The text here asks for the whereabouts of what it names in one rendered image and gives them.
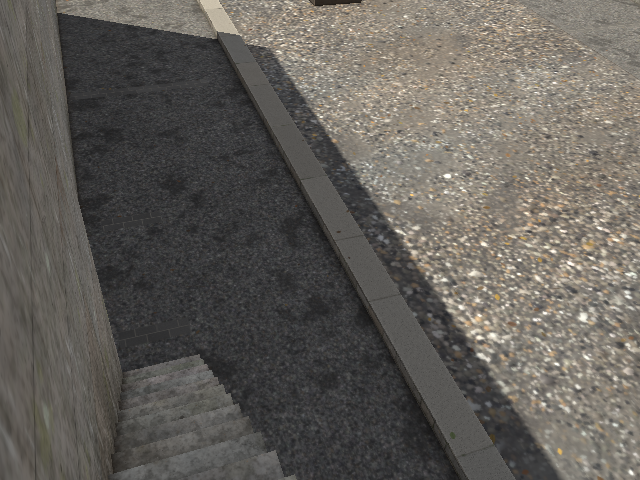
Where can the stairs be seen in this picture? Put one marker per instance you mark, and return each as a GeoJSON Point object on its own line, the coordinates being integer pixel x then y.
{"type": "Point", "coordinates": [176, 422]}

